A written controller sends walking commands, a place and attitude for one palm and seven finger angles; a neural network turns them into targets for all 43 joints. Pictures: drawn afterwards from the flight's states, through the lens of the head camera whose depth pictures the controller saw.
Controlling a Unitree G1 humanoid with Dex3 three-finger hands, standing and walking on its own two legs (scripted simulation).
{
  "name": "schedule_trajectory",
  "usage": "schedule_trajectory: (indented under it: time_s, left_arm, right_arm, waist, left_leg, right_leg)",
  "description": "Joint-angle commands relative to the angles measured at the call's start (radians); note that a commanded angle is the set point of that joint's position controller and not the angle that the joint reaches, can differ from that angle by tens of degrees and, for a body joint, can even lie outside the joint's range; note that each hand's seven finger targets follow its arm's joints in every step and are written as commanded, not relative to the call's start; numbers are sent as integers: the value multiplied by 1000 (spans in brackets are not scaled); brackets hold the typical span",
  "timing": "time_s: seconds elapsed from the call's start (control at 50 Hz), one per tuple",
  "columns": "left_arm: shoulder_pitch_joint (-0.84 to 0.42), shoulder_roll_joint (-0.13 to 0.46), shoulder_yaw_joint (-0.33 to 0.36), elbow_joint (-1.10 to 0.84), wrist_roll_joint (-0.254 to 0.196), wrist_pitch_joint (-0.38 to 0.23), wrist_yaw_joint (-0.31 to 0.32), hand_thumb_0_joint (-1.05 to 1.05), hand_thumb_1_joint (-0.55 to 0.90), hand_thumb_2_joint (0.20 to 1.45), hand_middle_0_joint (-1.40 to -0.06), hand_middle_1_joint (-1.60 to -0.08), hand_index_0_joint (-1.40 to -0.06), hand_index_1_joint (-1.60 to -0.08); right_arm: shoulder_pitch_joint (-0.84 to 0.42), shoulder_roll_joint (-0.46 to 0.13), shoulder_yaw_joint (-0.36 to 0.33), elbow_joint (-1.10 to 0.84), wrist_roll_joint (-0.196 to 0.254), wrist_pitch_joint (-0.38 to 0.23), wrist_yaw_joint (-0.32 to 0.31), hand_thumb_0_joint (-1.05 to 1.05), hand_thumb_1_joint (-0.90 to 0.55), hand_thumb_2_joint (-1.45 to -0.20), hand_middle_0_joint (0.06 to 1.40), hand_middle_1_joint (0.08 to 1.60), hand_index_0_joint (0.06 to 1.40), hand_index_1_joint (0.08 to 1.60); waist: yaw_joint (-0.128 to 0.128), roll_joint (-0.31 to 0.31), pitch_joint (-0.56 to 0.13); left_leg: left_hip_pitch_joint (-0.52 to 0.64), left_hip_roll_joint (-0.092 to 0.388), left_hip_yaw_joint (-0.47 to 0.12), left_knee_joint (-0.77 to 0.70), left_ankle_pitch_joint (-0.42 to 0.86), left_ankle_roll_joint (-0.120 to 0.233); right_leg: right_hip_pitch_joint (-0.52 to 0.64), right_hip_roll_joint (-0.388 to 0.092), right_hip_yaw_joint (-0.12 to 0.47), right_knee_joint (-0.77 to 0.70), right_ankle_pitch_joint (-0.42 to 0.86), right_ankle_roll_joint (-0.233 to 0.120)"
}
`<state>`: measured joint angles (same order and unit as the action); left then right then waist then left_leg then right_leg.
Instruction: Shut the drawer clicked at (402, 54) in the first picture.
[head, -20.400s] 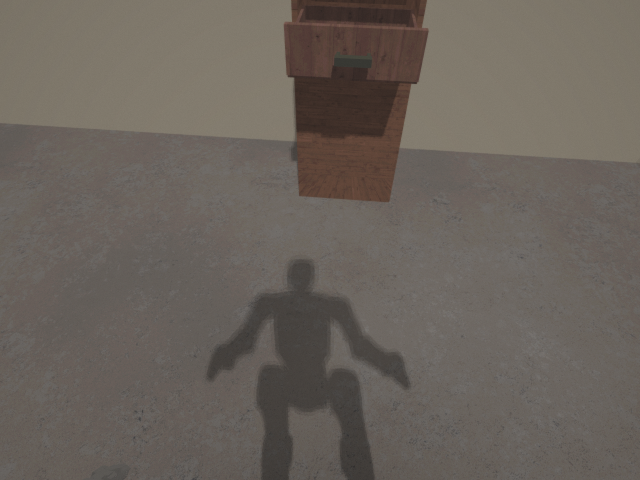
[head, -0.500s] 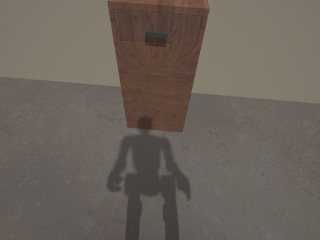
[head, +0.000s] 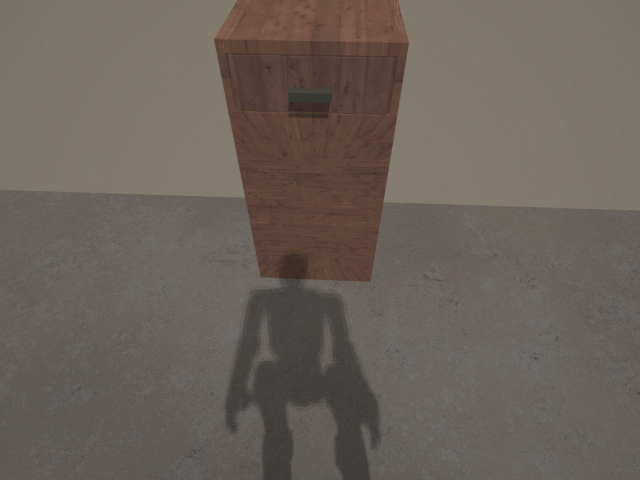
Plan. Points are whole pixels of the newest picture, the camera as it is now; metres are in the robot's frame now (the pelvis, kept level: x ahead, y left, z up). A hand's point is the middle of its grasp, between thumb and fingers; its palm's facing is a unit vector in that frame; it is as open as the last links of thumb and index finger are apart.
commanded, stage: let the arm hang, fingers relaxed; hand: left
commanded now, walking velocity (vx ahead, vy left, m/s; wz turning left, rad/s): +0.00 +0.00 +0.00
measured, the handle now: (310, 91) +0.93 +0.07 +0.03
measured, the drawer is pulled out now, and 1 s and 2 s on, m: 0.00 0.00 0.00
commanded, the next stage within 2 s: look to check the result in 0.22 s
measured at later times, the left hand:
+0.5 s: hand out of the picture +0.00 +0.16 -0.18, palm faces +0.03 -0.98 -0.20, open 7.4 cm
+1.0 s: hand out of the picture +0.03 +0.17 -0.17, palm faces +0.01 -0.97 -0.23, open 7.4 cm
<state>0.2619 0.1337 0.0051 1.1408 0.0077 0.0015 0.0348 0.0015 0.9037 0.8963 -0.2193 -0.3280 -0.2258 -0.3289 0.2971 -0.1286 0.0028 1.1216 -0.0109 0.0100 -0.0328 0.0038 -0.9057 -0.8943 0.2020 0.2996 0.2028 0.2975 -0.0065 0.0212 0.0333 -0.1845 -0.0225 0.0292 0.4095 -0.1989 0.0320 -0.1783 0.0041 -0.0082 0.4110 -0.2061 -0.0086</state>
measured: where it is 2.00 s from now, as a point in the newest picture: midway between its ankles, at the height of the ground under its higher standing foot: outside the picture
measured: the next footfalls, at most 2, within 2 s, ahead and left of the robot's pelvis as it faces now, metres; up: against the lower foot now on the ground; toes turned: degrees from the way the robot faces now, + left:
none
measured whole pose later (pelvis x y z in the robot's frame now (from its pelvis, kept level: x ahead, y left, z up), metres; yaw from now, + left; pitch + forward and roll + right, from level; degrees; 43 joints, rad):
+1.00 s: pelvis +0.01 -0.02 +0.00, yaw -1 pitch -1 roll +0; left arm 0.22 0.17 0.02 1.16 0.01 -0.01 0.03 0.00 0.90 0.90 -0.20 -0.30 -0.20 -0.30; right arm 0.25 -0.17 -0.01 1.14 -0.01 0.00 -0.04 0.00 -0.90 -0.89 0.20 0.30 0.20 0.30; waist -0.01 0.02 0.06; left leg -0.16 0.00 0.03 0.39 -0.21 0.01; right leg -0.15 0.03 -0.01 0.38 -0.21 -0.03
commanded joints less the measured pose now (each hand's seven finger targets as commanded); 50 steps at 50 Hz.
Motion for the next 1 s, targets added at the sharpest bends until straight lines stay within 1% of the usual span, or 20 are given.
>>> schedule_trajectory:
  time_s: [0.0, 0.06, 0.12, 0.18, 0.22, 0.26, 0.28, 0.32, 0.36, 0.44, 0.54, 0.58, 0.64, 0.68, 0.76, 0.78, 0.8, 0.86, 0.9, 0.98]
  left_arm:
    - [74, 98, 16, -13, 0, -14, 5, 0, 900, 900, -200, -300, -200, -300]
    - [70, 91, 19, -8, 0, -12, 5, 0, 900, 900, -200, -300, -200, -300]
    - [78, 88, 19, -4, 1, -14, 6, 0, 900, 900, -200, -300, -200, -300]
    - [82, 88, 20, -4, 2, -15, 7, 0, 900, 900, -200, -300, -200, -300]
    - [83, 86, 20, -2, 0, -16, 7, 0, 900, 900, -200, -300, -200, -300]
    - [82, 87, 20, 0, 0, -17, 7, 0, 900, 900, -200, -300, -200, -300]
    - [87, 92, 21, -2, 1, -19, 8, 0, 900, 900, -200, -300, -200, -300]
    - [80, 90, 21, 1, 0, -21, 8, 0, 900, 900, -200, -300, -200, -300]
    - [80, 90, 21, 2, 0, -22, 8, 0, 900, 900, -200, -300, -200, -300]
    - [75, 96, 22, 4, 1, -20, 8, 0, 900, 900, -200, -300, -200, -300]
    - [65, 109, 25, 1, 1, -24, 7, 0, 900, 900, -200, -300, -200, -300]
    - [63, 114, 25, -2, 2, -26, 8, 0, 900, 900, -200, -300, -200, -300]
    - [53, 122, 26, -3, 0, -26, 6, 0, 900, 900, -200, -300, -200, -300]
    - [50, 128, 26, -5, 1, -27, 6, 0, 900, 900, -200, -300, -200, -300]
    - [32, 140, 28, -8, 0, -27, 4, 0, 900, 900, -200, -300, -200, -300]
    - [36, 144, 29, -11, 1, -29, 5, 0, 900, 900, -200, -300, -200, -300]
    - [27, 144, 30, -11, 0, -29, 4, 0, 900, 900, -200, -300, -200, -300]
    - [19, 150, 29, -12, -1, -28, 2, 0, 900, 900, -200, -300, -200, -300]
    - [14, 154, 30, -14, 0, -30, 3, 0, 900, 900, -200, -300, -200, -300]
    - [6, 168, 32, -17, 0, -31, 2, 0, 900, 900, -200, -300, -200, -300]
  right_arm:
    - [77, -85, -21, -13, -4, -16, -8, 0, -900, -900, 200, 300, 200, 300]
    - [85, -80, -20, -5, -5, -16, -10, 0, -900, -900, 200, 300, 200, 300]
    - [90, -76, -22, -3, -4, -17, -11, 0, -900, -900, 200, 300, 200, 300]
    - [92, -81, -26, -5, -2, -17, -11, 0, -900, -900, 200, 300, 200, 300]
    - [95, -74, -25, 1, -4, -17, -11, 0, -900, -900, 200, 300, 200, 300]
    - [96, -78, -26, 3, -3, -18, -12, 0, -900, -900, 200, 300, 200, 300]
    - [93, -86, -29, -3, -1, -19, -12, 0, -900, -900, 200, 300, 200, 300]
    - [94, -82, -27, 2, -2, -20, -13, 0, -900, -900, 200, 300, 200, 300]
    - [89, -84, -28, 3, -2, -21, -14, 0, -900, -900, 200, 300, 200, 300]
    - [84, -89, -28, 5, -3, -18, -13, 0, -900, -900, 200, 300, 200, 300]
    - [73, -101, -31, 3, -3, -20, -12, 0, -900, -900, 200, 300, 200, 300]
    - [63, -110, -33, -1, -1, -19, -12, 0, -900, -900, 200, 300, 200, 300]
    - [58, -112, -33, 1, -3, -19, -11, 0, -900, -900, 200, 300, 200, 300]
    - [46, -121, -35, -2, -3, -16, -10, 0, -900, -900, 200, 300, 200, 300]
    - [37, -127, -33, 1, -4, -16, -9, 0, -900, -900, 200, 300, 200, 300]
    - [35, -135, -36, -3, -3, -17, -10, 0, -900, -900, 200, 300, 200, 300]
    - [29, -134, -35, -2, -4, -18, -10, 0, -900, -900, 200, 300, 200, 300]
    - [20, -141, -35, -2, -4, -18, -10, 0, -900, -900, 200, 300, 200, 300]
    - [16, -147, -35, -3, -5, -19, -10, 0, -900, -900, 200, 300, 200, 300]
    - [3, -162, -37, -6, -3, -19, -10, 0, -900, -900, 200, 300, 200, 300]
  waist:
    - [0, -7, 54]
    - [-1, 7, 71]
    - [-1, -5, 59]
    - [-2, -13, 65]
    - [-3, -7, 62]
    - [-3, -23, 55]
    - [-2, -18, 43]
    - [-5, -25, 39]
    - [-5, -6, 40]
    - [-5, -7, 65]
    - [-7, -22, 42]
    - [-6, -11, 48]
    - [-7, -24, 42]
    - [-6, -30, 54]
    - [-8, -12, 51]
    - [-7, -24, 35]
    - [-8, -14, 37]
    - [-7, -18, 42]
    - [-8, -9, 30]
    - [-7, -26, 18]
  left_leg:
    - [-18, 118, -101, -97, 15, 11]
    - [-33, 119, -106, -110, -11, 11]
    - [-23, 119, -103, -102, -1, 13]
    - [-16, 121, -103, -99, 2, 14]
    - [-17, 118, -96, -98, -3, 12]
    - [-9, 119, -95, -94, 4, 13]
    - [3, 118, -94, -85, 35, 14]
    - [8, 120, -94, -83, 49, 13]
    - [17, 120, -90, -83, 58, 12]
    - [3, 122, -90, -89, 33, 10]
    - [21, 123, -87, -84, 52, 10]
    - [26, 123, -86, -79, 67, 9]
    - [24, 121, -84, -81, 56, 7]
    - [28, 120, -83, -77, 53, 6]
    - [23, 120, -81, -82, 45, 3]
    - [34, 121, -82, -75, 63, 3]
    - [32, 123, -81, -76, 71, 3]
    - [33, 123, -81, -80, 72, 2]
    - [41, 127, -83, -78, 85, 1]
    - [52, 128, -82, -76, 98, 0]
  right_leg:
    - [-44, -87, 75, -89, -1, -37]
    - [-45, -82, 75, -84, -9, -37]
    - [-43, -84, 77, -84, 0, -37]
    - [-54, -80, 79, -83, 1, -37]
    - [-51, -85, 79, -88, -3, -37]
    - [-49, -85, 79, -85, 4, -38]
    - [-46, -85, 85, -85, 22, -39]
    - [-38, -86, 86, -85, 32, -39]
    - [-43, -86, 86, -85, 41, -40]
    - [-51, -84, 88, -91, 20, -39]
    - [-38, -88, 94, -97, 38, -41]
    - [-44, -87, 96, -97, 50, -42]
    - [-32, -91, 99, -108, 42, -41]
    - [-48, -90, 103, -112, 33, -41]
    - [-34, -93, 105, -120, 27, -41]
    - [-29, -91, 107, -118, 45, -42]
    - [-23, -95, 104, -118, 59, -42]
    - [-23, -95, 104, -119, 64, -41]
    - [-16, -95, 104, -117, 81, -42]
    - [-8, -94, 105, -115, 109, -40]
